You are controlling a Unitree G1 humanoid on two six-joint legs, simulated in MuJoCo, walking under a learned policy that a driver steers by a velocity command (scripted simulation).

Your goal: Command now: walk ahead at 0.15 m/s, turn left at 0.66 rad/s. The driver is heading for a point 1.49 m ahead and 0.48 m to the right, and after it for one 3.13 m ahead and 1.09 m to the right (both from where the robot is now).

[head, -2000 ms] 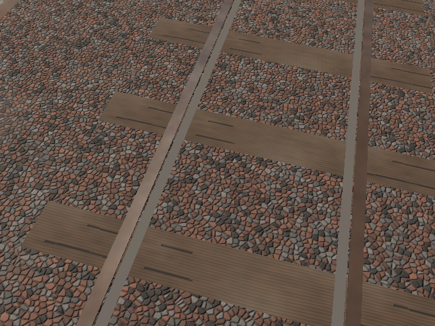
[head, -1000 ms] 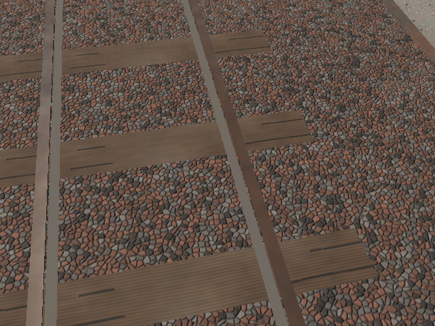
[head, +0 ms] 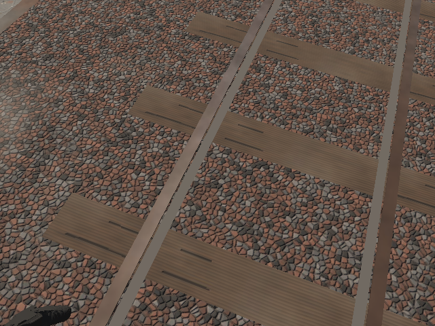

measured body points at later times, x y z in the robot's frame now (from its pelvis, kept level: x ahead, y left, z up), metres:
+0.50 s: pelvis +0.22 -0.07 +0.00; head +0.25 -0.10 +0.45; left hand +0.16 +0.22 -0.11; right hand +0.42 -0.33 -0.08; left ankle +0.34 +0.07 -0.70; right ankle +0.06 -0.15 -0.74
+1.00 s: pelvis +0.60 -0.19 -0.04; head +0.63 -0.22 +0.41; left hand +0.97 -0.19 -0.07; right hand +0.37 -0.37 -0.16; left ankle +0.46 +0.03 -0.74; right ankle +0.72 -0.36 -0.71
